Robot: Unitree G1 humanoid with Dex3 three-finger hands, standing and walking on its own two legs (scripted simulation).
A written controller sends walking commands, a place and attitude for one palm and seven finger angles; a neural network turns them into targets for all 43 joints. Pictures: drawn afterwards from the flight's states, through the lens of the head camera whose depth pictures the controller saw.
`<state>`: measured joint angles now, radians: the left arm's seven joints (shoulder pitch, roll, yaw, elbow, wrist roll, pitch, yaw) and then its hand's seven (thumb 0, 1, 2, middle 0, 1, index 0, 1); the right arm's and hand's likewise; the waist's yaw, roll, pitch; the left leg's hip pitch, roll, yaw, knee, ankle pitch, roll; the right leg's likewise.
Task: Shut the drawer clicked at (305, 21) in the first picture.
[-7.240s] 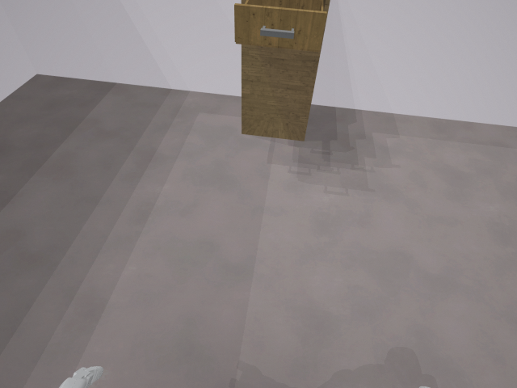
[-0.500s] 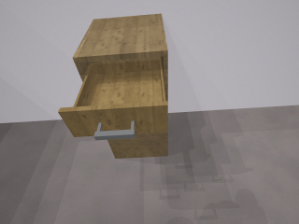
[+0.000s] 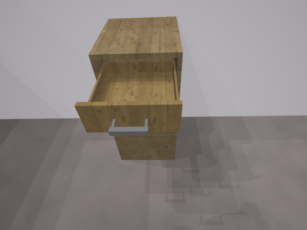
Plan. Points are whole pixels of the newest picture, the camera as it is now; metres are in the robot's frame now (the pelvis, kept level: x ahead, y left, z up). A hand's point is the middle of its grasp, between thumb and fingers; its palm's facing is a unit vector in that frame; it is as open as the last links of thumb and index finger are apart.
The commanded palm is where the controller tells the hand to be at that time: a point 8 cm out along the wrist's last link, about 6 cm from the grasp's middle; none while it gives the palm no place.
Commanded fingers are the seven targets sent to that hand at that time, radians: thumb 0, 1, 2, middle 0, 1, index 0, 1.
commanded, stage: come to a stop and stand still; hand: left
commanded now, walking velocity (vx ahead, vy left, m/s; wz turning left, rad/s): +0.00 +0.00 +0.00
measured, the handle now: (129, 126) +0.44 +0.12 +0.00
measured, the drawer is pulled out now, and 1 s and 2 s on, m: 0.30 0.30 0.30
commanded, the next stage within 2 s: look again from close up in 0.10 s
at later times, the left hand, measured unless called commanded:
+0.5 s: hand out of the picture +0.03 +0.18 -0.17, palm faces +0.04 -0.98 -0.21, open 7.3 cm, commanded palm none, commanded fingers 0.00 0.90 0.90 -0.20 -0.30 -0.20 -0.30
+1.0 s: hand out of the picture +0.07 +0.15 -0.18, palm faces +0.03 -0.98 -0.18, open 7.3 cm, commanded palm none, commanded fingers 0.00 0.90 0.90 -0.20 -0.30 -0.20 -0.30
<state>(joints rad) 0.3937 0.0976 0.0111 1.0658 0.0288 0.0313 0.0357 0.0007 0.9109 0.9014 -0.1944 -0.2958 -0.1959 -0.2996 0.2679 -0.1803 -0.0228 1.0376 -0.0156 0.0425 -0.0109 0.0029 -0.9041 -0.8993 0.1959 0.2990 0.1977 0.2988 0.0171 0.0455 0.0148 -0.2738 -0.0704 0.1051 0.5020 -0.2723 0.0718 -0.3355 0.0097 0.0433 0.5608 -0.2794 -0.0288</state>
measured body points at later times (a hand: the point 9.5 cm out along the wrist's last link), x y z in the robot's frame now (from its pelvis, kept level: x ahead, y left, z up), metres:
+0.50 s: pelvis +0.02 +0.00 +0.00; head +0.02 -0.01 +0.45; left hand +0.03 +0.23 -0.15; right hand -0.02 -0.19 -0.16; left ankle -0.03 +0.08 -0.73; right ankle +0.09 -0.11 -0.73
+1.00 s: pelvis +0.07 -0.02 +0.00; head +0.08 -0.01 +0.45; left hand +0.07 +0.21 -0.16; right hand +0.06 -0.23 -0.16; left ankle -0.03 +0.08 -0.73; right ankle +0.09 -0.11 -0.73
